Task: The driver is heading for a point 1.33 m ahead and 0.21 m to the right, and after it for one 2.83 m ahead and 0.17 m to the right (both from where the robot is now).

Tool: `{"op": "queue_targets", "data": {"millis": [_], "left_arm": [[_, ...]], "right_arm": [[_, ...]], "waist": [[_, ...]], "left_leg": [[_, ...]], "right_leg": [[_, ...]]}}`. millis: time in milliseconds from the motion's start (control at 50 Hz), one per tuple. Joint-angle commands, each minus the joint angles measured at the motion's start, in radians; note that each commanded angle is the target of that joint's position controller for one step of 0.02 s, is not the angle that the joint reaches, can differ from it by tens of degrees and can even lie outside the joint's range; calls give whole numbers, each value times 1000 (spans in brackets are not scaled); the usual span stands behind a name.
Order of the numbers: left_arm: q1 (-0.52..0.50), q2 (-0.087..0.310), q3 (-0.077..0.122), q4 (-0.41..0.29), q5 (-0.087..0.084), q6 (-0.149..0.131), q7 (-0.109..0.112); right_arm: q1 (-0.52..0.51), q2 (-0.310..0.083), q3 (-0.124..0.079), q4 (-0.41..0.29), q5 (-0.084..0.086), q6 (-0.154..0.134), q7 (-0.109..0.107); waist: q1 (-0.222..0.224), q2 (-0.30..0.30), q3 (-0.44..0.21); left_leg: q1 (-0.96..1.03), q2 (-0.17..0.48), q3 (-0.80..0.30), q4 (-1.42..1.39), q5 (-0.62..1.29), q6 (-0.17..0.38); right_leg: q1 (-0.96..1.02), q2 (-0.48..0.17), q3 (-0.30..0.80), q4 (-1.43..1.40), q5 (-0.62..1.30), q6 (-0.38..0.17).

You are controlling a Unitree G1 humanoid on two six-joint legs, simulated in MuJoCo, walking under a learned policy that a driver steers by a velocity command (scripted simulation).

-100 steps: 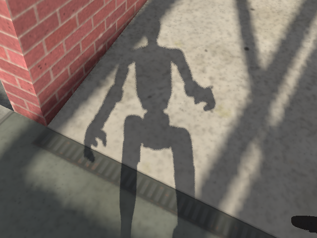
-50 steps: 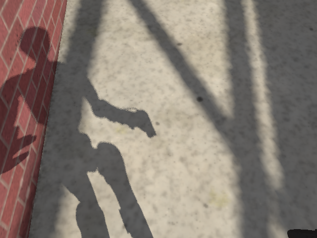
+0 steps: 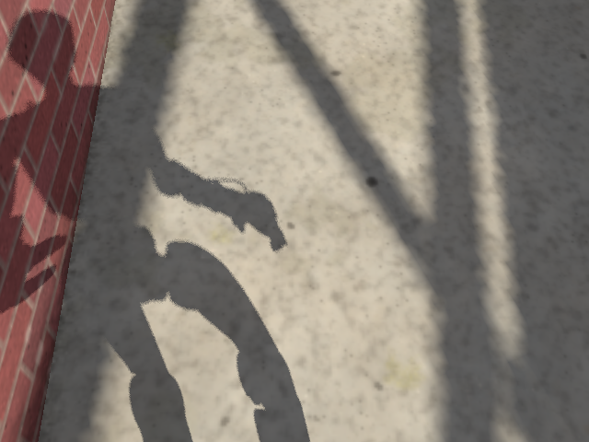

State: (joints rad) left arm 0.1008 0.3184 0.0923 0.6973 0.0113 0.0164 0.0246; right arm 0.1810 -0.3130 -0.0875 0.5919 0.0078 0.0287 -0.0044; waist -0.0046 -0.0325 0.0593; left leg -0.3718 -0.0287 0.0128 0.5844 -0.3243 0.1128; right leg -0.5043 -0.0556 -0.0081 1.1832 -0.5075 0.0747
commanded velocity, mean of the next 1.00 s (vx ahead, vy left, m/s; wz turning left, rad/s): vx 0.33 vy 0.00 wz -0.32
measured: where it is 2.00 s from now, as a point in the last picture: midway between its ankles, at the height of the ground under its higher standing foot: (403, 215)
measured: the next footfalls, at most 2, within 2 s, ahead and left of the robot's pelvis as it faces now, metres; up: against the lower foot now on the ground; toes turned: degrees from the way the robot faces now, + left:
right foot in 0.26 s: +0.12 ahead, -0.14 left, +0.00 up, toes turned +3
left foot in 0.60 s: +0.08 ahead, +0.12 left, +0.00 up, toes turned -15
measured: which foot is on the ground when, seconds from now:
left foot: down 0.00-0.32, up 0.34-0.58, down 0.60-1.00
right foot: up 0.00-0.24, down 0.26-0.58, up 0.60-1.00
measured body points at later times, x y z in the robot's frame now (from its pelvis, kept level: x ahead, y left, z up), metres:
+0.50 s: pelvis +0.04 -0.01 +0.01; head +0.08 -0.02 +0.45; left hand +0.17 +0.27 -0.10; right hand +0.21 -0.28 -0.09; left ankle +0.01 +0.12 -0.67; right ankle +0.07 -0.14 -0.73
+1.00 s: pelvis +0.18 -0.07 +0.00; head +0.22 -0.06 +0.44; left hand +0.49 -0.02 -0.07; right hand +0.00 -0.25 -0.12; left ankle +0.03 +0.13 -0.73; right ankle +0.25 -0.29 -0.65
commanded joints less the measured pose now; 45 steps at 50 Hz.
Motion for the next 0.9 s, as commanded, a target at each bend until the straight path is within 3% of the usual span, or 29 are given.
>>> {"op": "queue_targets", "data": {"millis": [20, 60, 100, 200, 240, 280, 300, 320, 340, 360, 380, 400, 440, 460, 480, 520, 540, 560, 580, 600, 620, 640, 660, 680, 700, 740, 820, 880, 900], "left_arm": [[-61, 73, 17, -101, 15, -29, 11], [-5, 51, 13, -85, 21, -34, 10], [21, 39, 6, -67, 11, -27, 12], [31, -34, -28, -49, 4, -17, -8], [32, -2, -19, -52, -4, -25, -16], [18, 65, -3, -69, -10, -30, -17], [4, 147, 18, -81, -8, -35, -18], [10, 175, 29, -84, -21, -39, -20], [65, 175, 32, -86, -36, -36, -18], [144, 149, 27, -68, -22, -27, -10], [196, 167, 30, -62, 2, -42, -7], [159, 155, 29, -69, -2, -50, 0], [49, 119, 26, -97, -31, -31, 28], [24, 106, 25, -107, -42, -15, 35], [54, 95, 26, -103, -47, 2, 43], [44, 120, 33, -124, -47, 15, 48], [8, 129, 35, -141, -46, 14, 45], [-51, 112, 28, -165, -45, 13, 41], [-78, 51, 15, -187, -38, 11, 36], [-7, -43, -7, -185, -30, 4, 21], [34, -75, -23, -248, -41, -22, 7], [-6, -18, -17, -282, -73, -36, 1], [-4, 49, -2, -258, -62, -35, 3], [23, 68, 5, -231, -39, -26, 0], [60, 70, 3, -209, -32, -20, -9], [52, 48, -7, -211, -33, -18, -26], [-24, -18, -38, -228, -61, -28, -45], [-147, -40, -58, -264, -57, -50, -63], [-192, -53, -68, -281, -63, -59, -74]], "right_arm": [[-56, -163, -47, -84, 17, -12, -30], [-38, -155, -42, -70, -8, -6, -42], [-21, -137, -30, -58, -11, -7, -46], [-9, -27, 29, 6, -48, -9, -29], [-30, -50, 30, 23, -50, -16, -19], [-2, -77, 20, 35, -44, -22, -22], [21, -74, 17, 19, -45, -27, -29], [52, -89, 6, 19, -48, -27, -41], [-11, -77, 8, -12, -43, -26, -48], [-128, -44, 14, -34, -33, -18, -60], [-144, -35, 15, -62, -6, -7, -61], [-105, -36, 10, -52, 2, 0, -57], [-79, -42, 1, -34, -7, -11, -48], [-96, -21, 4, -36, -10, -16, -45], [-91, 5, 11, -33, -10, -24, -33], [-48, 29, 16, -27, 16, -38, -6], [11, 3, 4, -8, 30, -44, -1], [129, -25, -13, 39, 38, -49, -2], [283, -53, -27, 114, 28, -54, -6], [276, -82, -32, 115, 8, -58, -7], [201, -128, -22, 46, -46, -66, 0], [116, -191, -38, 22, -63, -81, -3], [50, -130, -21, 8, -35, -94, -15], [36, -88, -2, 8, -23, -97, -21], [37, -66, 7, 6, -19, -106, -20], [94, -56, 18, 31, -36, -123, -23], [273, -31, 32, 103, -58, -125, -23], [348, -25, 41, 140, -44, -117, -32], [352, -36, 41, 151, -40, -108, -36]], "waist": [[30, 134, -153], [43, 135, -195], [33, 134, -221], [2, 207, -178], [10, 219, -98], [-3, 188, -22], [-47, 59, -26], [-72, -64, -61], [-32, -144, -104], [42, -180, -111], [61, -257, -136], [37, -198, -144], [-12, -106, -173], [-15, -98, -170], [-9, -86, -217], [-32, -174, -225], [-71, -210, -202], [-134, -204, -168], [-183, -109, -147], [-128, 139, -122], [-50, 256, -109], [-20, 326, -59], [-5, 244, 27], [8, 164, 22], [14, 143, 6], [-2, 125, 18], [-50, 104, 49], [-89, 91, 108], [-91, 101, 124]], "left_leg": [[231, 230, -355, -230, 424, 143], [224, 199, -293, -197, 489, 127], [226, 207, -257, -175, 527, 122], [85, 191, -182, -210, 151, 89], [19, 199, -189, -218, -35, 74], [49, 167, -165, -164, -66, 20], [67, 112, -121, -67, -53, -26], [56, 40, -45, 52, -51, -77], [-33, -36, 5, 190, -40, -135], [-138, -75, -20, 321, -207, -152], [-215, -78, -109, 540, -363, -168], [-262, -51, -153, 661, -342, -180], [-215, -15, -152, 573, -198, -182], [-193, -23, -122, 461, -152, -190], [-134, -35, -90, 363, -128, -192], [69, -58, -47, 156, -194, -180], [189, -49, -40, 67, -187, -165], [330, -16, -32, -86, -41, -140], [542, 13, -26, -216, 40, -127], [618, 204, -257, -191, -109, -104], [494, 466, -628, -302, -310, 30], [406, 541, -875, -435, -674, 134], [360, 485, -734, -433, -587, 98], [331, 412, -550, -394, -454, 41], [289, 343, -403, -376, -330, -4], [232, 283, -223, -374, -177, -31], [303, 283, -126, -384, -136, 12], [386, 310, -114, -453, -97, 61], [403, 316, -109, -479, -56, 75]], "right_leg": [[-192, 16, 98, 5, 127, 14], [-143, 60, 68, -34, 191, 38], [-111, 64, 54, -94, 213, 56], [141, 13, 9, -377, 220, 27], [226, 35, -28, -500, 239, -6], [221, 55, -26, -655, 313, -41], [214, 5, 64, -627, 585, -64], [222, -54, 186, -658, 721, -129], [280, -155, 388, -735, 702, -244], [333, -215, 553, -842, 578, -329], [375, -281, 690, -874, 561, -409], [402, -265, 645, -843, 545, -398], [356, -144, 451, -810, 511, -276], [335, -103, 410, -795, 526, -244], [322, -71, 393, -810, 318, -234], [176, -48, 414, -870, -28, -227], [77, -39, 430, -891, -69, -217], [-40, -10, 419, -854, -78, -183], [-223, 77, 313, -673, -94, -109], [-418, 158, 166, -300, -80, -80], [-554, 106, 215, -114, -57, -65], [-668, 24, 201, 76, 30, -64], [-709, 1, 190, 200, 134, -62], [-687, -5, 159, 297, 201, -54], [-619, -10, 139, 349, 255, -46], [-565, -7, 113, 421, 377, -27], [-638, 10, 132, 364, 428, -10], [-681, 12, 108, 176, 410, -8], [-658, 2, 65, 86, 395, -11]]}}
